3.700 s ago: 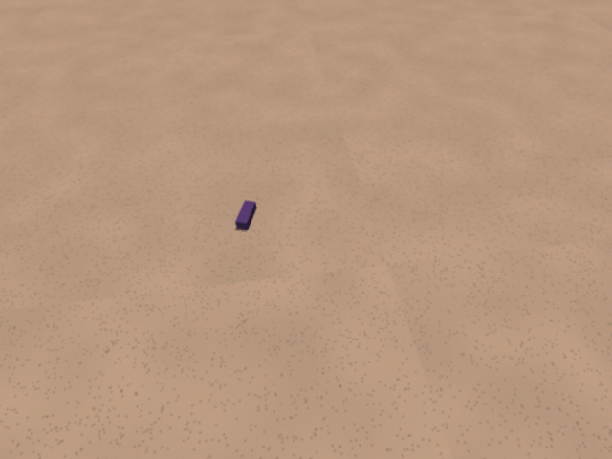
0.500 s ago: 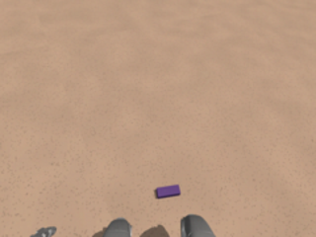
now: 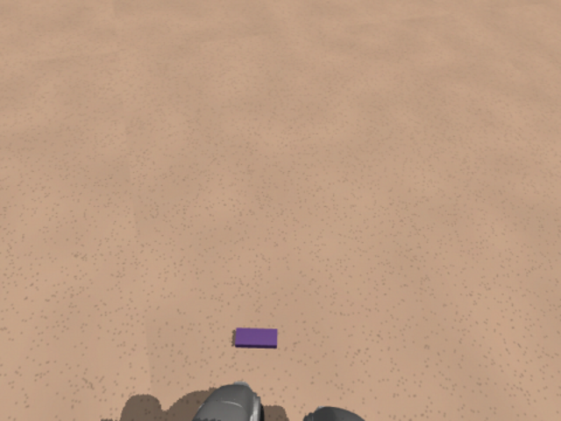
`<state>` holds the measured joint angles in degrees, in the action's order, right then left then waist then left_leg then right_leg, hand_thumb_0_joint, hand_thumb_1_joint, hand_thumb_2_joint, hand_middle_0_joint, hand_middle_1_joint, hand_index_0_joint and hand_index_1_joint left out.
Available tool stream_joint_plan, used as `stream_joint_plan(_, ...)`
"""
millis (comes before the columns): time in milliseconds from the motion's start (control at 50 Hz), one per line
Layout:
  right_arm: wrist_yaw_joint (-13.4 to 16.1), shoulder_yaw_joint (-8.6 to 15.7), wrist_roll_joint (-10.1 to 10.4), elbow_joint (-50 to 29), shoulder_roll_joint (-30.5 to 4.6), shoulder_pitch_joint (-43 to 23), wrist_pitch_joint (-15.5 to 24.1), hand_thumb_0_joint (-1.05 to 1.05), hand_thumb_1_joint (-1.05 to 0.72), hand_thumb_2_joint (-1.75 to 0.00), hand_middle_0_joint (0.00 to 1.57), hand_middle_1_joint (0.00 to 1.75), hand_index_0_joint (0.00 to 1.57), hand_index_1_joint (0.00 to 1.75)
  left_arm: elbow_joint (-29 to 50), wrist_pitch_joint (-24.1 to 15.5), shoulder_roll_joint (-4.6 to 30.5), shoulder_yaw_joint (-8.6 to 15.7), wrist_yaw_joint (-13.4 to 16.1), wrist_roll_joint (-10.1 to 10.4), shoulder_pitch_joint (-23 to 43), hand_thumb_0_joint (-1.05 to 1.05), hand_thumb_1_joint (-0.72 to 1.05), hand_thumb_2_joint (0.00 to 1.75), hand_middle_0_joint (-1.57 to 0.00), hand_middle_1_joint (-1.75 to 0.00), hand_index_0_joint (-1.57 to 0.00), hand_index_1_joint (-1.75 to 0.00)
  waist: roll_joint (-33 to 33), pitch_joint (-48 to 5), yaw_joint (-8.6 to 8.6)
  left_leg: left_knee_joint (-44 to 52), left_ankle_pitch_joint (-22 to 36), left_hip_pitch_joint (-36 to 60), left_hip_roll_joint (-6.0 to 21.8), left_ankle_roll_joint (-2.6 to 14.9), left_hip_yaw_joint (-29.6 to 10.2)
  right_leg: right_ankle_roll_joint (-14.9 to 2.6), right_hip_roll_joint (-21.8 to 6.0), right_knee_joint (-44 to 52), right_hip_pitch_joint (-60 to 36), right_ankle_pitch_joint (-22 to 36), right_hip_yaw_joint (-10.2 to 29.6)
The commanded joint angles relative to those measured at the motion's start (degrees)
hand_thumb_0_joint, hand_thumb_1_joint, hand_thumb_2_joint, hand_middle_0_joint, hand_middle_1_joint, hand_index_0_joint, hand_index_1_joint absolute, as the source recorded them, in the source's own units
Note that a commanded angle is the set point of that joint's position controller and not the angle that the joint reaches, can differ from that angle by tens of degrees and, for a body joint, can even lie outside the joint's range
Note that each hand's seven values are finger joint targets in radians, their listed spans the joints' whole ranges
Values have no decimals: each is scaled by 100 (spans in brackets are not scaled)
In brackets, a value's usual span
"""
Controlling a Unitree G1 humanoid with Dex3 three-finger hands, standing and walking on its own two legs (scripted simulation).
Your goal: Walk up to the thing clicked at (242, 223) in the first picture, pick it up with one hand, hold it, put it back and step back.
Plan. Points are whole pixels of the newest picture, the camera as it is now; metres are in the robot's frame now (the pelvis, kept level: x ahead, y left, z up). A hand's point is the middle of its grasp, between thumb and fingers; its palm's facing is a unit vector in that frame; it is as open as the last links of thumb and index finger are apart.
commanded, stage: walk up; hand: left
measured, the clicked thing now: (256, 338) +0.39 +0.10 -0.72
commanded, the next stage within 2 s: none
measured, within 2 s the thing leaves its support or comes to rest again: neither
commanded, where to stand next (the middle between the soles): +0.04 -0.22 m, yaw +4 degrees
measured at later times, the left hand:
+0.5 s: hand out of the picture +0.08 +0.03 -0.15, palm faces -0.02 -0.92 -0.39, open 7.3 cm
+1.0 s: hand out of the picture +0.02 +0.03 -0.13, palm faces +0.14 -0.89 -0.44, open 7.4 cm
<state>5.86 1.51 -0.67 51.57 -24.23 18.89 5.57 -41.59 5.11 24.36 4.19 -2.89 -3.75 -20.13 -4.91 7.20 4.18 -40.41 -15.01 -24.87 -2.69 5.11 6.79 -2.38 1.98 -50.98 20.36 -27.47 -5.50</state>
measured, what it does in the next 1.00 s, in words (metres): steps to the right: right foot, then left foot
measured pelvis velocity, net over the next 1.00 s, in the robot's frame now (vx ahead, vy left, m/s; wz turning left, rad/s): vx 0.01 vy -0.26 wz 0.14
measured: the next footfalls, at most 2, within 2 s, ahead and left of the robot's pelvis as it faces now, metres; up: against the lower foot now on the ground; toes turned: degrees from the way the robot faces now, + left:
right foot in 0.34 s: +0.07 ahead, -0.38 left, +0.00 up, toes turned +4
left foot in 0.90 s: +0.04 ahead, -0.11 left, +0.00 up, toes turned +6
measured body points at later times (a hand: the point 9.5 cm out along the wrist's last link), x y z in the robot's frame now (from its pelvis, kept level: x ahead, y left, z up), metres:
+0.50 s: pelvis +0.00 -0.24 -0.02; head +0.03 -0.24 +0.43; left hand +0.08 +0.08 -0.12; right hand +0.05 -0.63 -0.10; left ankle +0.04 -0.08 -0.65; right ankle +0.03 -0.37 -0.71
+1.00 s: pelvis +0.01 -0.26 +0.01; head +0.05 -0.26 +0.45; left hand +0.01 +0.08 -0.10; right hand +0.19 -0.54 -0.11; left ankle +0.01 -0.12 -0.71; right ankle +0.04 -0.38 -0.71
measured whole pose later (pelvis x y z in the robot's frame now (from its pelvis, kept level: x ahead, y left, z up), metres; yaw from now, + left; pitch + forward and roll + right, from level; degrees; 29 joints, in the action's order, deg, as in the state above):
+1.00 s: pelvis +0.01 -0.26 +0.01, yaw +8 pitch -1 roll +1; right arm -0.2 1.5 0.2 53.3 -22.2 6.0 1.1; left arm -53.3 -1.7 23.6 1.7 1.3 0.2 -13.9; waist 0.1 6.4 3.0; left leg -41.8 -21.2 -19.4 -0.4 -0.5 -1.8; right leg -0.1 -4.5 -44.5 19.9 -23.9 -3.3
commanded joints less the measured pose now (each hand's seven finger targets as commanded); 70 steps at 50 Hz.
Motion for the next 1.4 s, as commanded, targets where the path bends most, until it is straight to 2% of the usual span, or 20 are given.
stream_joint_plan(0, 325, 756, 161, -287, -2196, 875, -50, 0, -90, -90, 20, 30, 20, 30, 608, -38, 1524, 406, 121, -32, 186, 0, 90, 90, -20, -30, -20, -30, 23, -1131, -613, 1738, 571, 1976, 3144, 1371, -4298, 358, -396, -2681, 2064, -582, 1826)
stream_joint_plan(60, 247, 650, 57, -335, -1952, 409, 2, 0, -90, -90, 20, 30, 20, 30, 499, -73, 1447, 524, 31, 44, 188, 0, 90, 90, -20, -30, -20, -30, 658, -457, -315, 1285, 762, 645, 2244, 1031, -2488, 215, -541, -2536, 1675, 64, 1736)
stream_joint_plan(240, 101, 879, -202, -438, -2584, 201, 8, 0, -90, -90, 20, 30, 20, 30, 592, 5, 1359, 590, -213, 70, 607, 0, 90, 90, -20, -30, -20, -30, 1749, -636, -475, 1118, -1814, -23, 1914, 866, -2313, 355, -849, -949, 1438, -245, 856)
stream_joint_plan(280, 92, 853, -180, -480, -2588, -180, -60, 0, -90, -90, 20, 30, 20, 30, 390, -35, 1372, 647, -201, 79, 278, 0, 90, 90, -20, -30, -20, -30, 1781, -727, -186, 803, -1370, -786, 1866, 644, -1963, 276, -751, -20, 399, 119, 508)
stream_joint_plan(320, 73, 614, -231, -382, -1929, -396, -207, 0, -90, -90, 20, 30, 20, 30, -144, -97, 1379, 741, -107, 62, -828, 0, 90, 90, -20, -30, -20, -30, 470, -1030, 487, -1236, -1707, -1705, 944, 80, -794, 183, -282, 1218, -1027, 182, 349)
stream_joint_plan(340, 74, 372, -150, -513, -1196, -462, -266, 0, -90, -90, 20, 30, 20, 30, -125, -168, 1877, 792, -56, -76, -1091, 0, 90, 90, -20, -30, -20, -30, -1501, -559, 756, -3250, -2389, -3075, 72, -252, -264, -76, -1331, 2392, -611, -1101, 2428)
stream_joint_plan(360, 219, 507, -91, -649, -1321, -653, -287, 0, -90, -90, 20, 30, 20, 30, 273, -206, 2406, 778, 27, 31, 306, 0, 90, 90, -20, -30, -20, -30, -1866, -314, 161, -3727, -2301, -2808, 19, -318, -1137, -685, -2101, 3912, 261, -1561, 4641)
stream_joint_plan(400, 115, 536, 48, -184, -1639, -402, -245, 0, -90, -90, 20, 30, 20, 30, 298, -280, 2054, 657, 135, 156, 972, 0, 90, 90, -20, -30, -20, -30, -338, -71, -291, -3658, -1301, -2279, 437, -357, -1475, -596, -1849, 3434, 324, -1669, 3695)
stream_joint_plan(440, -29, 473, 70, 160, -1639, 229, -209, 0, -90, -90, 20, 30, 20, 30, 84, -395, 1878, 609, 223, 120, 1104, 0, 90, 90, -20, -30, -20, -30, -710, -407, -415, -3289, -1143, -1752, 638, -292, -1155, -897, -1815, 2675, -43, -1304, 3084)
stream_joint_plan(500, -306, 394, -15, 94, -1387, -22, -277, 0, -90, -90, 20, 30, 20, 30, -327, -637, 1576, 458, 308, 190, 625, 0, 90, 90, -20, -30, -20, -30, -271, -216, -201, -2442, -1049, -1480, 611, -224, -1215, -849, -1874, 2693, -240, -761, 2960)
stream_joint_plan(620, -427, 440, -91, -293, -1282, -510, -481, 0, -90, -90, 20, 30, 20, 30, -562, -947, 1604, 396, 530, 342, 9, 0, 90, 90, -20, -30, -20, -30, 46, -483, -77, -1887, -985, -1354, 386, -313, -1602, -550, -2326, 2345, -1391, 3567, 2727)
stream_joint_plan(680, -456, 468, -29, -329, -1141, -548, -543, 0, -90, -90, 20, 30, 20, 30, -560, -989, 1503, 354, 587, 331, 53, 0, 90, 90, -20, -30, -20, -30, -96, -672, -112, -1717, -897, -900, 247, -341, -1561, -352, -2166, 2243, -1389, 4259, 2202)
stream_joint_plan(860, -508, 360, 28, -70, -756, -564, -387, 0, -90, -90, 20, 30, 20, 30, -629, -848, 1242, 171, 470, 356, 507, 0, 90, 90, -20, -30, -20, -30, -624, -1023, -422, 900, 217, 1189, 91, -195, -486, -408, -1531, 1354, -552, 3863, 839)
stream_joint_plan(900, -472, 467, -32, -35, -1276, -567, -300, 0, -90, -90, 20, 30, 20, 30, -588, -868, 838, 0, 453, 411, 445, 0, 90, 90, -20, -30, -20, -30, 737, -1478, -451, 810, 1891, 2408, 1266, 308, -2354, 159, -943, 369, 630, 2633, 397)
stream_joint_plan(920, -470, 453, 104, -60, -1454, -769, -335, 0, -90, -90, 20, 30, 20, 30, -709, -813, 940, 37, 472, 437, 708, 0, 90, 90, -20, -30, -20, -30, 836, -1409, -533, 876, 1681, 1704, 1834, 936, -2845, 240, -549, 465, 280, 838, 295)
stream_joint_plan(940, -483, 410, 134, -46, -1355, -1024, -365, 0, -90, -90, 20, 30, 20, 30, -794, -802, 975, 27, 474, 414, 808, 0, 90, 90, -20, -30, -20, -30, 833, -1227, -441, 949, 1395, 1252, 1811, 997, -2652, 208, -497, 724, -21, 147, 349)
stream_joint_plan(1040, -547, 187, 78, 136, -932, -1640, -492, 0, -90, -90, 20, 30, 20, 30, -1178, -886, 1436, 73, 423, 326, 888, 0, 90, 90, -20, -30, -20, -30, 431, -439, -307, 481, -109, 255, 528, -202, -1344, -268, -1394, 2591, -360, 478, 1682)
stream_joint_plan(1160, -613, 139, 61, 525, -1022, -1746, -398, 0, -90, -90, 20, 30, 20, 30, -1475, -866, 1077, -97, 382, 358, 1328, 0, 90, 90, -20, -30, -20, -30, 663, -769, -313, 1522, 434, 866, 1065, -13, -1942, 119, -740, 2322, -764, 1285, 608)
stream_joint_plan(1260, -579, 116, 73, 749, -954, -1900, -374, 0, -90, -90, 20, 30, 20, 30, -1730, -863, 1040, -120, 390, 408, 1422, 0, 90, 90, -20, -30, -20, -30, 853, -1039, -264, 1578, 1683, 1132, 931, -194, -1554, 126, -900, 2665, -1396, 2190, 606)
stream_joint_plan(1380, -580, 143, 65, 943, -927, -1898, -415, 0, -90, -90, 20, 30, 20, 30, -1907, -808, 977, -155, 367, 390, 1726, 0, 90, 90, -20, -30, -20, -30, 756, -1098, -330, 1917, 1359, 1314, 933, -242, -1494, 161, -954, 3020, -1579, 1993, 570)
